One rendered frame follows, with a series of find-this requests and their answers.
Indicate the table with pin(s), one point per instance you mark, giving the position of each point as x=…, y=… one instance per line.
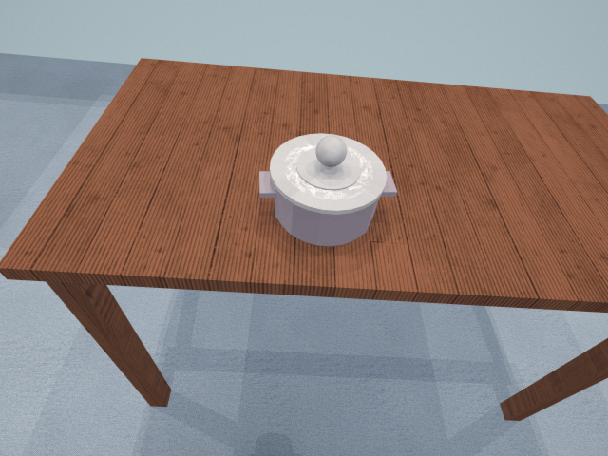
x=502, y=200

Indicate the pot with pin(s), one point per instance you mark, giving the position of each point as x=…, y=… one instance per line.
x=316, y=228

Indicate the knob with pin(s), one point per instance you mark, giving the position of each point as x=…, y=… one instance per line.
x=331, y=151

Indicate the lid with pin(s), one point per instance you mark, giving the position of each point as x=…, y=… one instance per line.
x=302, y=179

